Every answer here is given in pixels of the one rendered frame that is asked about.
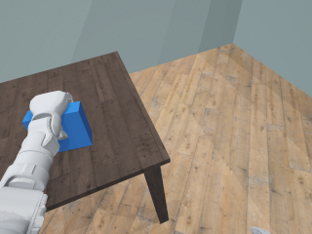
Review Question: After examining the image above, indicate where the table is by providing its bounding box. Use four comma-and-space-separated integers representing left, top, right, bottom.
0, 51, 171, 224

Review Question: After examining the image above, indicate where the robot left forearm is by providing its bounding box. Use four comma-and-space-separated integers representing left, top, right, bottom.
0, 110, 61, 192

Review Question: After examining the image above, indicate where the left robot upper arm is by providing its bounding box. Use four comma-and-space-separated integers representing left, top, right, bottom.
0, 186, 48, 234

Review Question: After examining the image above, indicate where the left robot hand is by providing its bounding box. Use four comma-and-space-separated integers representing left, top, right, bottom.
29, 91, 74, 140

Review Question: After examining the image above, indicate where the sponge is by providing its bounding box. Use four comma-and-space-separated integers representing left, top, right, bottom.
22, 101, 93, 153

